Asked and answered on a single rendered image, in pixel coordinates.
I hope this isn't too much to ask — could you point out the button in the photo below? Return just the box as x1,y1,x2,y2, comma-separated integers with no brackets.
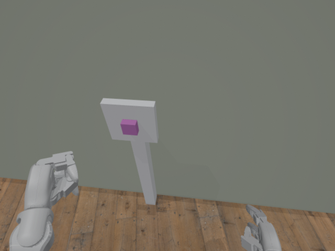
120,119,139,135

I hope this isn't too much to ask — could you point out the panel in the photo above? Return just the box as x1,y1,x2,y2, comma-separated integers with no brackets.
100,98,159,205

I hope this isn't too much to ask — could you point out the robot left hand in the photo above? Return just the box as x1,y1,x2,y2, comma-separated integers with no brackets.
24,151,79,210

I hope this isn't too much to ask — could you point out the robot right hand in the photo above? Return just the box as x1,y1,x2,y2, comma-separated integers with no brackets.
241,204,282,251

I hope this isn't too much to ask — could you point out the left robot forearm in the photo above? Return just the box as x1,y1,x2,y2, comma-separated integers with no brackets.
9,207,54,251

